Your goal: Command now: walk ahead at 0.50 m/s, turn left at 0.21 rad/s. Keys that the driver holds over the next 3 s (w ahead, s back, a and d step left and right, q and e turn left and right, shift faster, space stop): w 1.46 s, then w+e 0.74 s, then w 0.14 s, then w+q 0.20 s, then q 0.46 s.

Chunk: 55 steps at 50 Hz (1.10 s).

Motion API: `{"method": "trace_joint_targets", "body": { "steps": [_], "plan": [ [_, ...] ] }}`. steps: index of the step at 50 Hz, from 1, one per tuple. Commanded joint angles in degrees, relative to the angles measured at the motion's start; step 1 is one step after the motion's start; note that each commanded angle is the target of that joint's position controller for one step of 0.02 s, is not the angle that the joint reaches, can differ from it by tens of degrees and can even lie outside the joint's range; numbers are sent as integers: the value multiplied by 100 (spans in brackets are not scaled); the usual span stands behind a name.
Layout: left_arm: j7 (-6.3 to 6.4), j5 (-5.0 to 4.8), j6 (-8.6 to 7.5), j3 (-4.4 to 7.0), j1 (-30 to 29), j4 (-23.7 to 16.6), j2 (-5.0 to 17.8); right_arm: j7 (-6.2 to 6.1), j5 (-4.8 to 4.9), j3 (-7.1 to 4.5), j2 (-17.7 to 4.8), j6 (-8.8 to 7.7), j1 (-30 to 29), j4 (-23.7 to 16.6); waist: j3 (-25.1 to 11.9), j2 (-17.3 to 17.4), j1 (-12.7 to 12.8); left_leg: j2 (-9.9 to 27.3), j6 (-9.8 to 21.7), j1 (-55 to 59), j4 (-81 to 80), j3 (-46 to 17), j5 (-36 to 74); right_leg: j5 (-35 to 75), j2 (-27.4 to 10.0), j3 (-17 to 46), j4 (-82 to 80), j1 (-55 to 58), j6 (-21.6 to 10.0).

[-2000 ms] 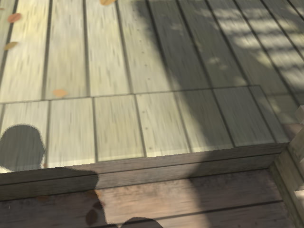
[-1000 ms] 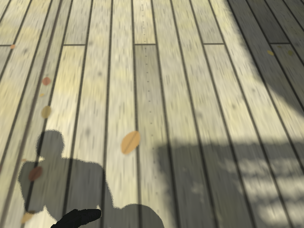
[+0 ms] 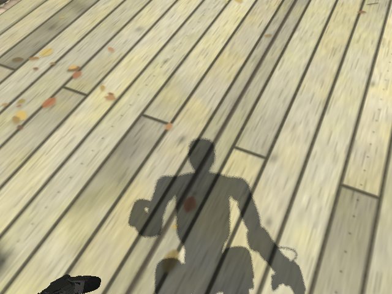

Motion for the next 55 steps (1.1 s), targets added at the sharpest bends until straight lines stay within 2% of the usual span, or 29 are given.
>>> {"method": "trace_joint_targets", "body": {
  "steps": [1, 2, 3, 4, 7, 12, 15, 20, 22, 23, 24, 25, 26, 27, 28, 29, 31, 34, 38, 41, 45, 48, 49, 50, 51, 52, 53, 54, 55],
  "plan": [
    [43, -80, 30, 423, 1519, -26, 1077, 10, -87, -58, -510, -102, 355, -430, -1523, -996, 644, 152, -119, -3246, 3547, 164, 265, -1695, -2238, 4356, -1844, 3873, -1206],
    [38, -103, 25, 328, 1115, -51, 698, 60, -116, -25, -493, -102, -194, -506, -897, -396, 611, 398, -121, -3202, 3276, 272, 753, -1651, -1987, 3453, -1938, 3076, -1106],
    [39, -75, 1, 273, 1087, 45, 544, 115, -117, -2, -422, -84, -482, -581, -523, -328, 555, 585, -95, -3136, 2950, 362, 880, -1129, -1686, 2752, -2058, 2528, -969],
    [48, -104, -30, 253, 1143, 162, 513, 167, -167, 21, -350, -27, -543, -647, -349, -454, 438, 722, -116, -2997, 2673, 411, 911, -747, -1466, 2302, -2177, 2150, -888],
    [-7, -149, -165, 256, 1396, 401, 562, 241, -220, 84, -171, 117, -338, -491, -257, -511, 267, 825, -168, -2809, 2257, 607, 982, 318, -1254, 1649, -2393, 1796, -922],
    [-43, -192, -177, 257, 1765, 679, 596, 274, -196, 213, -4, 117, -1439, -768, 94, -497, 450, 1224, -315, -3405, 828, 950, 2010, 346, -1042, 983, -2837, 1955, -910],
    [-55, -210, -166, 282, 2047, 820, 679, 292, -137, 285, 121, 72, -2065, -900, 169, -448, 653, 1183, -342, -3182, -163, 1161, 2494, 720, -965, 708, -2789, 2097, -810],
    [-23, -156, -101, 291, 2424, 1046, 795, 254, -111, 281, 81, 17, -2620, -1078, 192, -445, 824, 981, -179, -2913, -937, 1376, 2184, 1615, -1210, 706, -2318, 2804, -739],
    [2, -130, -65, 306, 2369, 1098, 867, 232, -135, 247, 23, -16, -2442, -1049, 128, -492, 706, 802, -12, -2501, -1224, 1464, 1745, 2313, -1288, 698, -1903, 3007, -678],
    [16, -147, -49, 306, 2311, 1125, 895, 200, -173, 209, -20, -50, -1996, -912, -69, -449, 474, 623, 94, -1853, -1529, 1537, 1672, 3010, -1197, 560, -1346, 2988, -590],
    [24, -170, -40, 276, 2315, 1148, 823, 144, -255, 127, -180, -115, -1153, -623, -549, -247, 132, 591, 268, -671, -1750, 1452, 1776, 3214, -949, 304, -331, 2663, -466],
    [27, -189, -62, 208, 2147, 922, 650, 61, -376, -2, -607, -160, -29, -434, -1337, 261, -354, 1719, 610, 804, -1852, 208, 1149, 1826, -699, 63, 1269, 1663, -323],
    [-1, -303, -70, 103, 2606, 693, 136, 11, -357, -154, -1178, -125, 207, -389, -1851, 1637, -111, 3235, 1309, 2068, -2495, -2497, 779, -1806, 335, -259, 3220, -347, -92],
    [49, -98, -14, 268, 2219, 775, 757, 6, -105, -104, -850, -54, -11, -414, -1473, 787, -145, 3078, 1269, 1730, -2738, -2768, 876, -2131, 145, 403, 3708, -960, -163],
    [14, -110, -23, 274, 1830, 662, 696, 12, -66, -23, -568, -50, -412, -401, -778, 476, 51, 2805, 1133, 1135, -2758, -1817, 1262, -1662, -109, 514, 3668, -1114, -199],
    [-20, -129, -35, 224, 1669, 639, 544, 45, -65, 37, -332, -82, -652, -369, -468, 271, 204, 2524, 975, 535, -2931, -1195, 1832, -1322, -287, 509, 3338, -918, -176],
    [-74, -46, 94, 204, 1819, 745, 431, 47, -30, 105, -98, -143, -867, -289, -235, 453, 528, 2069, 695, -214, -3247, -400, 2296, -1097, -475, 444, 2881, -390, -28],
    [-155, -1, 211, 200, 1686, 747, 343, 54, 5, 75, -179, -240, -685, -102, -120, 371, 640, 1921, 783, -461, -3548, 42, 2847, -754, -503, 318, 2638, -390, 138],
    [-172, -18, 222, 159, 732, 482, 281, 81, 22, 46, -232, -235, -395, 138, 198, 287, 490, 1744, 788, -396, -3813, 472, 2892, 112, -661, 191, 1630, -834, 293],
    [-180, -61, 201, 100, 127, 320, 210, 100, 11, 26, -297, -242, -151, 299, 277, 309, 322, 1704, 721, -282, -3795, 703, 3133, 590, -581, 53, 746, -619, 272],
    [-156, -73, 176, 113, -350, 143, 325, 63, -31, 1, -403, -218, 110, 517, 395, 312, 215, 1923, 630, 222, -3600, 723, 3383, 528, -451, -22, 96, -429, 70],
    [-110, -48, 122, 167, -75, 179, 424, 20, -63, -26, -520, -189, 5, 619, 297, 318, 411, 2031, 501, 563, -2980, 796, 4571, -83, -200, -152, -264, 179, -196],
    [-69, -23, 86, 214, 476, 351, 477, 12, -67, -39, -574, -172, -84, 645, 17, 282, 677, 1924, 409, 546, -2275, 942, 5337, -194, 9, -267, -486, 894, -300],
    [-11, 36, 20, 299, 1464, 696, 635, 8, -76, -9, -495, -153, -83, 661, -538, 72, 1050, 1628, 293, 179, -1073, 1189, 5387, -177, 86, -248, -662, 2137, -457],
    [64, 154, -33, 425, 2554, 881, 1113, 5, -62, 73, -252, -153, -28, 482, -1364, -585, 1396, 1307, 175, -900, 760, 1446, 3622, -781, -1183, 1160, -772, 3609, -751],
    [67, 111, -11, 559, 2637, 918, 1695, 56, 113, 157, 266, -164, 661, 411, -1889, -2041, 1019, 145, -32, -2855, 2594, 1373, -257, -1245, -2542, 4092, -1744, 4803, -1464],
    [50, -100, 55, 497, 2106, 837, 1309, 32, -59, 35, -274, -134, 192, 472, -1379, -985, 940, 498, 76, -3377, 2976, 611, -82, -1587, -2226, 4114, -2035, 4306, -1299],
    [42, -128, 55, 396, 1563, 772, 939, 69, -44, 8, -310, -153, -254, 367, -623, -552, 751, 783, 109, -3467, 2853, 666, 509, -1381, -2041, 3112, -2031, 3531, -1139],
    [12, -109, 20, 320, 1318, 785, 656, 88, -28, 49, -180, -171, -468, 337, -319, -279, 630, 989, 95, -3263, 2518, 717, 902, -669, -1779, 2480, -2204, 2932, -996]
  ]
}}
Next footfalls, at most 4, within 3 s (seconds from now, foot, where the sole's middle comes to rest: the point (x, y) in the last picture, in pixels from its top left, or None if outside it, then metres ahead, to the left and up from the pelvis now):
0.48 left None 0.41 0.10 -0.75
1.00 right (219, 222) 0.70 -0.10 -0.75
1.56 left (165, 159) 1.01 0.09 -0.75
2.10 right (213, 112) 1.26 -0.14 -0.75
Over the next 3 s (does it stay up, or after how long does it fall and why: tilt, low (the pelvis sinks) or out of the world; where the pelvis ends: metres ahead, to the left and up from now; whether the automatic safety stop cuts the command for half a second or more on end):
stays up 1.52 -0.16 0.03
